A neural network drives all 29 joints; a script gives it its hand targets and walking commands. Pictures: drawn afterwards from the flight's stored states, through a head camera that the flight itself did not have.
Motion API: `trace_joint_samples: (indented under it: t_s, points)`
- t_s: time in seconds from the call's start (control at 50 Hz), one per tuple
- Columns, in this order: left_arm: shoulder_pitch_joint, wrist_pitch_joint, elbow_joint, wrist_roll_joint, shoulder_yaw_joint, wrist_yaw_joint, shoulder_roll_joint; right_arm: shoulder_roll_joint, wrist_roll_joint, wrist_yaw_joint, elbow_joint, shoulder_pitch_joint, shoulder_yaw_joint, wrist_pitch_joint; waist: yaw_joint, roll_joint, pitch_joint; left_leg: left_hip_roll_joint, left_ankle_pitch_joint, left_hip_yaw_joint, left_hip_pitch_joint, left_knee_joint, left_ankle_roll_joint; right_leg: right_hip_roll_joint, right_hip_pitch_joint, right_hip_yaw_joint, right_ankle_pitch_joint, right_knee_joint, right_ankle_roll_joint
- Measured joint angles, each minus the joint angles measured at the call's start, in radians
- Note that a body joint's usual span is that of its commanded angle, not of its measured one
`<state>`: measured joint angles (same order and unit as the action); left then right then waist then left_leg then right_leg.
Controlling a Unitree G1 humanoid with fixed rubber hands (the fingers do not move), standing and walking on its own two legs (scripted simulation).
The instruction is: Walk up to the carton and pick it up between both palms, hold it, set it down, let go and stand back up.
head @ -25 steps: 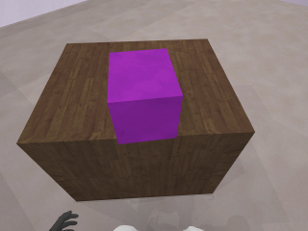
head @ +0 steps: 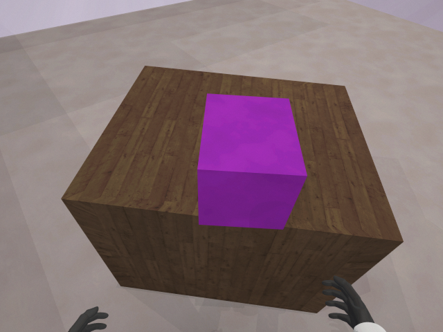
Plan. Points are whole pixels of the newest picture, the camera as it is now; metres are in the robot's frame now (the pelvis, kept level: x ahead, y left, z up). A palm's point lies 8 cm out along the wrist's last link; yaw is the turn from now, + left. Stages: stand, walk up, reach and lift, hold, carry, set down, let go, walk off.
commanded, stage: walk up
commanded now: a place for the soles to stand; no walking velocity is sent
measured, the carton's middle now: (244, 160) +0.51 -0.04 +0.00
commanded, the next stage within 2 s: none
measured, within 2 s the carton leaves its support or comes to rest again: neither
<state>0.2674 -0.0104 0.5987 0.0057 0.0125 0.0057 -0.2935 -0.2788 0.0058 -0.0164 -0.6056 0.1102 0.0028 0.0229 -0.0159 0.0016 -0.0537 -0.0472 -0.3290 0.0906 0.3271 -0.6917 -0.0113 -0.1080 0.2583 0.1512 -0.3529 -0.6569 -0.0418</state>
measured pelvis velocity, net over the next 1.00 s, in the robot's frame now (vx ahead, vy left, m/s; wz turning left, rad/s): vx -0.02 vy -0.02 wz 0.10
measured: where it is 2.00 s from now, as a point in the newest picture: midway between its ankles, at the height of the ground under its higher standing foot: outside the picture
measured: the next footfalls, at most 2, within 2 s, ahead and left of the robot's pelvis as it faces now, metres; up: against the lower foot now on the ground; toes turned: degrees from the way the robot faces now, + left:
right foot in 1.60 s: +0.19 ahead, -0.13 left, +0.00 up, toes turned -4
left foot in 1.88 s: +0.12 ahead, +0.12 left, +0.00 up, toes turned -1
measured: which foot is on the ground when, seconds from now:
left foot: down 0.00-1.00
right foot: down 0.00-1.00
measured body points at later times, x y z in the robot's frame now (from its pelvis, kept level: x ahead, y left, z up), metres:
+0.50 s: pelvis -0.02 -0.01 +0.00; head -0.01 -0.01 +0.45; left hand +0.06 +0.26 -0.10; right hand +0.13 -0.27 -0.10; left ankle +0.03 +0.11 -0.72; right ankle +0.00 -0.14 -0.72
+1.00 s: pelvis -0.02 -0.02 +0.00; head -0.01 -0.02 +0.45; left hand +0.06 +0.26 -0.10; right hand +0.14 -0.27 -0.10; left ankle +0.03 +0.11 -0.72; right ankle -0.01 -0.14 -0.72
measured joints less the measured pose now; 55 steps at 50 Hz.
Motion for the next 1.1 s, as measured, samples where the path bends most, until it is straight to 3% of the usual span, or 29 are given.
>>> trace_joint_samples:
  t_s: [0.42,1.0,1.04,1.1]
  points:
    - [0.035,-0.003,0.028,-0.011,-0.025,0.008,-0.004,0.000,-0.009,-0.012,-0.060,0.106,0.020,-0.001,0.014,0.008,-0.008,-0.019,0.073,0.055,0.006,0.056,0.016,-0.011,-0.009,0.048,0.038,0.035,0.016]
    - [0.049,-0.012,0.040,-0.016,-0.029,0.001,-0.010,-0.006,-0.013,-0.006,-0.050,0.128,0.026,-0.004,0.008,0.009,-0.003,-0.030,0.051,0.099,0.018,0.019,0.034,-0.014,-0.012,0.078,-0.007,-0.009,0.028]
    - [0.064,-0.003,0.039,-0.037,-0.037,0.000,-0.008,-0.004,-0.025,-0.016,-0.049,0.142,0.034,-0.006,0.004,0.011,0.005,-0.029,-0.039,0.093,0.022,-0.018,0.010,-0.014,-0.017,0.080,-0.047,-0.028,0.040]
    - [0.103,0.014,0.057,-0.060,-0.051,-0.007,-0.016,0.003,-0.036,-0.035,-0.047,0.183,0.048,-0.005,-0.002,-0.003,0.013,0.005,-0.121,-0.008,0.049,-0.134,0.002,-0.039,-0.055,0.102,-0.048,-0.035,0.043]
